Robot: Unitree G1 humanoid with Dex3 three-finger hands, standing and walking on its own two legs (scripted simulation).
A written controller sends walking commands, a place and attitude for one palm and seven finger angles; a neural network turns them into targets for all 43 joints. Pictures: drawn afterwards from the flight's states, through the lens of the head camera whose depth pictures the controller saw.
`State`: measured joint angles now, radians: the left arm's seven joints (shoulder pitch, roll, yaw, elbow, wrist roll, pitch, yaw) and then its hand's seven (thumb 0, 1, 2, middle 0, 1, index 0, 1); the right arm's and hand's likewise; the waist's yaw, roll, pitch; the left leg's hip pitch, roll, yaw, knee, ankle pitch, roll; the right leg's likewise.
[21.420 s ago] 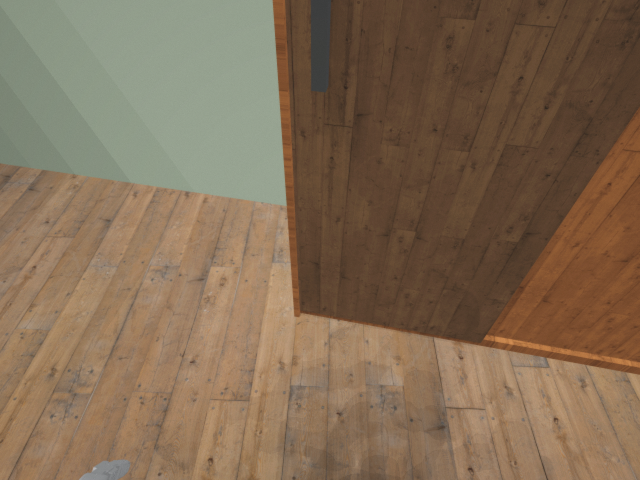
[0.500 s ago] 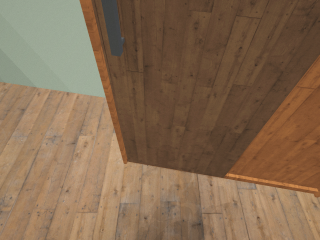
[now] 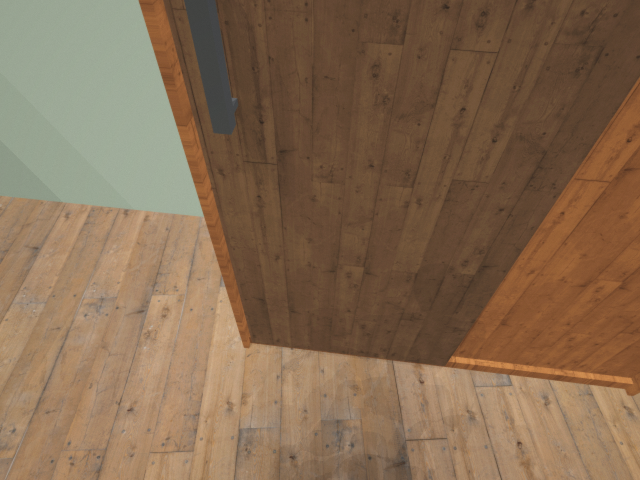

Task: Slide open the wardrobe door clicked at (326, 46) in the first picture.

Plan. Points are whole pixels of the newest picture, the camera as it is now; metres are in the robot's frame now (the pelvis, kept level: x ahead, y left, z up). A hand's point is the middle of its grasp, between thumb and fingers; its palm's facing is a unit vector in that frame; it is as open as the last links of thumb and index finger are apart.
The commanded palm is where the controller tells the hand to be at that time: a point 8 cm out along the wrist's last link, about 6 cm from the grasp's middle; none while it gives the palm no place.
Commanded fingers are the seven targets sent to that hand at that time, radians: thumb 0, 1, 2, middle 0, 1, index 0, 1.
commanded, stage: look to check the result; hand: left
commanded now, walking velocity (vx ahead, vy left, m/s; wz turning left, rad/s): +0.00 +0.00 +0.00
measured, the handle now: (216, 47) +0.58 +0.17 +0.25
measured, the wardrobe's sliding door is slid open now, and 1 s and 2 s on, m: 0.01 0.01 0.01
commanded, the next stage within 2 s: come to a stop and stand still in 0.64 s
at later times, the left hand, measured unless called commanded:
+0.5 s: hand out of the picture +0.01 +0.16 -0.18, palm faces +0.01 -0.98 -0.18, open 7.4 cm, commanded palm none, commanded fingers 0.00 0.90 0.90 -0.20 -0.30 -0.20 -0.30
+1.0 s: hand out of the picture +0.05 +0.17 -0.17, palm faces +0.00 -0.97 -0.23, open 7.4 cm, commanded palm none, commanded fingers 0.00 0.90 0.90 -0.20 -0.30 -0.20 -0.30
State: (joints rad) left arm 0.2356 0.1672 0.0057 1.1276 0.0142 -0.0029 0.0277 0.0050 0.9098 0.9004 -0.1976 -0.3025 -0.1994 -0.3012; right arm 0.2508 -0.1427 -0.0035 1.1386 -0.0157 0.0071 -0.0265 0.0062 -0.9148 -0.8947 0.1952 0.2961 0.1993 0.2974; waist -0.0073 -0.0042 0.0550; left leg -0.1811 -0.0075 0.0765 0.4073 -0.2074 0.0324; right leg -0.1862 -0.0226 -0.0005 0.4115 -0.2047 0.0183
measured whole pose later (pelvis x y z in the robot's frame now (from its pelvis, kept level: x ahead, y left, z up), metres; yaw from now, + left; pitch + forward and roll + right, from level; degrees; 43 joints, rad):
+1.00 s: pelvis +0.02 -0.01 -0.01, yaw +0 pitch -1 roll +0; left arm 0.25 0.16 -0.02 1.08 0.01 -0.03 0.03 0.00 0.90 0.90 -0.20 -0.30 -0.20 -0.30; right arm 0.28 -0.19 0.00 1.05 -0.01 -0.02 -0.02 0.01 -0.91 -0.89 0.19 0.30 0.20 0.30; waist -0.01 0.04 0.03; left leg -0.20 0.01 0.07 0.51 -0.29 0.02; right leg -0.20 -0.01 -0.01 0.51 -0.29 0.00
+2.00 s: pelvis +0.03 -0.03 +0.00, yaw +0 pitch -1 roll +0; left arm 0.19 0.24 0.00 1.09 0.01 -0.02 0.01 0.00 0.90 0.90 -0.20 -0.30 -0.20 -0.30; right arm 0.17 -0.23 0.01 1.11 -0.01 -0.02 -0.02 0.01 -0.91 -0.89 0.20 0.30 0.20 0.30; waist 0.01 -0.01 0.04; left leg -0.14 0.02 0.07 0.41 -0.25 -0.01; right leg -0.15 0.01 -0.01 0.44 -0.26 -0.02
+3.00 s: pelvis +0.02 -0.03 +0.00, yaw +0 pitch -1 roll +0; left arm 0.20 0.24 0.00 1.10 0.01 -0.02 0.01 0.00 0.90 0.90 -0.20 -0.30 -0.20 -0.30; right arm 0.18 -0.23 0.00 1.13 -0.01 -0.02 -0.02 0.01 -0.91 -0.89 0.20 0.30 0.20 0.30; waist 0.01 -0.01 0.04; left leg -0.14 0.04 0.06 0.38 -0.22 -0.02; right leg -0.15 0.02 -0.02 0.41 -0.24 -0.03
